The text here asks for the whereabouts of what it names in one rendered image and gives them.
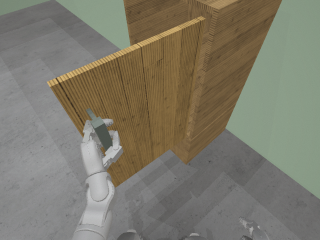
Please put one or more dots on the right robot shin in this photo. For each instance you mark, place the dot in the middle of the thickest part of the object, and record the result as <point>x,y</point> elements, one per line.
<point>194,234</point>

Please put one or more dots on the robot shin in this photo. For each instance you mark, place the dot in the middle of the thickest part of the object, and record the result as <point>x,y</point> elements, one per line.
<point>194,234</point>
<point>131,230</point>

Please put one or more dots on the left robot shin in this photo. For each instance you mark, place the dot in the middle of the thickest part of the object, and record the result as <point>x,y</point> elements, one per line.
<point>131,230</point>

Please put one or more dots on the robot right hand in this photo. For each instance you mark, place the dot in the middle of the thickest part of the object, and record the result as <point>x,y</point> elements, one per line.
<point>253,229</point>

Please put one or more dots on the cupboard door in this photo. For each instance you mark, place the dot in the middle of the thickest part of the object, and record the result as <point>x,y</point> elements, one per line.
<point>146,89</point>

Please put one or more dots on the robot left forearm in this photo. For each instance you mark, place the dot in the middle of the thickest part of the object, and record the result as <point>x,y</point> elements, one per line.
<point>96,220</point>

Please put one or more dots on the robot left hand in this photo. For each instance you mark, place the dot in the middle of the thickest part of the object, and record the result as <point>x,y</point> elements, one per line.
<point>91,152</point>

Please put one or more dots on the handle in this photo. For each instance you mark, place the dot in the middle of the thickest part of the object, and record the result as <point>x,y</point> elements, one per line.
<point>101,130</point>

